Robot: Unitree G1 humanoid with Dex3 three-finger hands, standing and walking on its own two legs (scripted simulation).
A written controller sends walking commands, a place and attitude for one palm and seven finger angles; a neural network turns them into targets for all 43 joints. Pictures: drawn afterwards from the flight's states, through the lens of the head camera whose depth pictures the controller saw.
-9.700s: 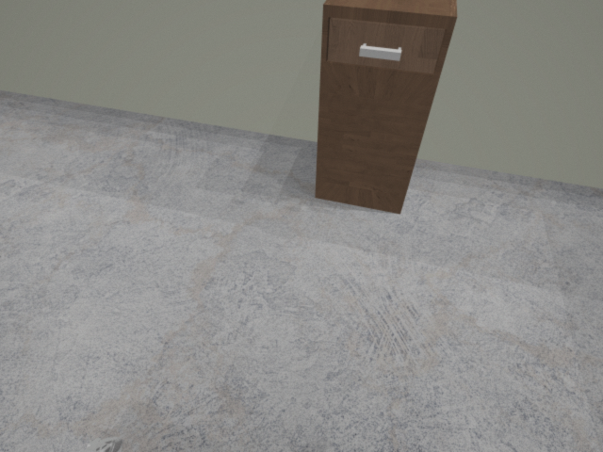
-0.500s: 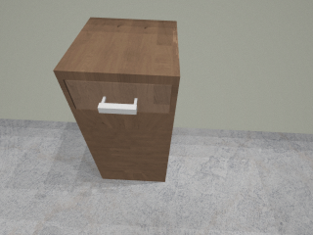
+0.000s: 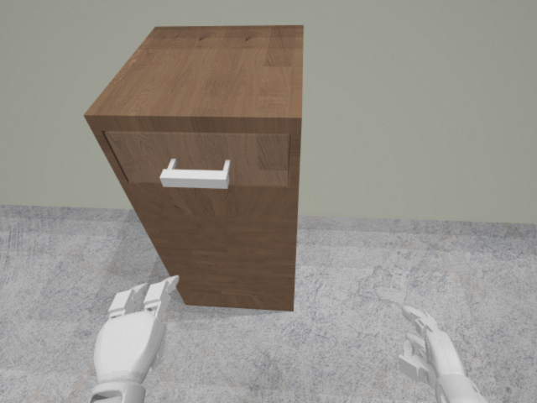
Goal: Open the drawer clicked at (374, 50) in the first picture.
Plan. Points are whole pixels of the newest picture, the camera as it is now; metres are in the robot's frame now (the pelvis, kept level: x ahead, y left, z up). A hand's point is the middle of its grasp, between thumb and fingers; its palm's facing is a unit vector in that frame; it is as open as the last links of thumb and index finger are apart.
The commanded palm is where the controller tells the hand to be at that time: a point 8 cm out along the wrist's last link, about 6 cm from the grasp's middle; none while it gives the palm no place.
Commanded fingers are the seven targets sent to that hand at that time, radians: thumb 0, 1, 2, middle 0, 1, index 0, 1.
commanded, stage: raise the hand with hooked fingers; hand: left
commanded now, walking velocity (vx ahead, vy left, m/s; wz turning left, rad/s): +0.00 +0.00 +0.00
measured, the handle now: (197, 171) +0.54 +0.21 +0.02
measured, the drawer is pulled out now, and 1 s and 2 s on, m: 0.00 0.00 0.00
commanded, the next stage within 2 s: move the hooked fingers above the handle in 1.54 s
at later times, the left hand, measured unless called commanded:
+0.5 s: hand (146, 303) +0.25 +0.21 +0.03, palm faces -0.02 -0.09 -1.00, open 11.2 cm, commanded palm +0.23 +0.22 +0.09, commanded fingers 0.00 -0.13 0.46 -0.27 -0.96 -0.27 -0.96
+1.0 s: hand (119, 228) +0.32 +0.25 +0.11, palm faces +0.12 -0.09 -0.99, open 13.6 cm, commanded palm +0.30 +0.25 +0.17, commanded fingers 0.00 -0.50 0.30 -0.30 -1.20 -0.30 -1.20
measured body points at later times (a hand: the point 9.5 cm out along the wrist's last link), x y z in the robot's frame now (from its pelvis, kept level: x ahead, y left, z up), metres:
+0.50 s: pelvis +0.02 -0.03 +0.01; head +0.06 -0.07 +0.45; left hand +0.24 +0.21 +0.08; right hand +0.21 -0.25 -0.11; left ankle +0.03 +0.12 -0.70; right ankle -0.01 -0.08 -0.70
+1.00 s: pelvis +0.02 +0.03 +0.03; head +0.02 +0.00 +0.47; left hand +0.31 +0.25 +0.16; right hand +0.23 -0.19 -0.06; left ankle +0.03 +0.12 -0.70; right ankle -0.01 -0.08 -0.70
